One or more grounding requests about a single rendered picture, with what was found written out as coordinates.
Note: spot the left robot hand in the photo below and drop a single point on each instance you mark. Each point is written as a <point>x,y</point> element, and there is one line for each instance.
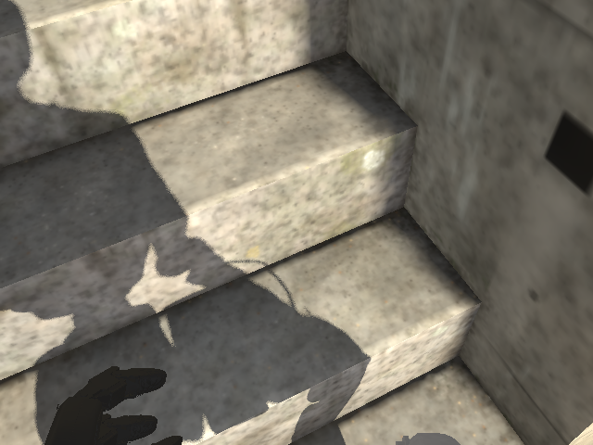
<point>80,420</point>

